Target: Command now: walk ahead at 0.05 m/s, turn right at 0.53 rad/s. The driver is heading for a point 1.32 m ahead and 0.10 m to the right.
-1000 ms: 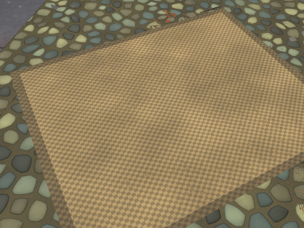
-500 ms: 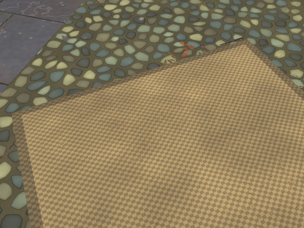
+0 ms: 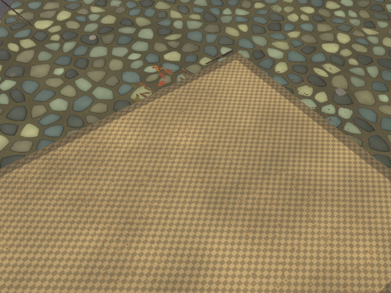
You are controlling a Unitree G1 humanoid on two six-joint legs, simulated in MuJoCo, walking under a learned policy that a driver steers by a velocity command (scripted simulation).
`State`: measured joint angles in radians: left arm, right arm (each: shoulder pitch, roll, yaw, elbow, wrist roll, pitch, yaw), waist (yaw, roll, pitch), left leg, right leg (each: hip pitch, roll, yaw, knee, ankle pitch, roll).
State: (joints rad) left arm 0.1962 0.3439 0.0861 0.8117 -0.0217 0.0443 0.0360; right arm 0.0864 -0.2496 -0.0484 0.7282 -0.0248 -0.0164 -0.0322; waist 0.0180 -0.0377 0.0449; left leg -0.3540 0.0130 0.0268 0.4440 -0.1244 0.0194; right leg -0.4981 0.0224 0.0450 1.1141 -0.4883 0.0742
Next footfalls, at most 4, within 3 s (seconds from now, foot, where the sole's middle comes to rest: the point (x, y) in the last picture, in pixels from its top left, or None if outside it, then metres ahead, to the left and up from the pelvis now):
0.24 right None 0.04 -0.14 -0.77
0.62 left None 0.08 0.09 -0.77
2.56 right None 0.43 -0.21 -0.77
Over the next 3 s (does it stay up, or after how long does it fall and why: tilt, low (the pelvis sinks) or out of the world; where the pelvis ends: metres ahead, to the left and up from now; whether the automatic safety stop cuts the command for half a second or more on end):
stays up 0.50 -0.11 0.00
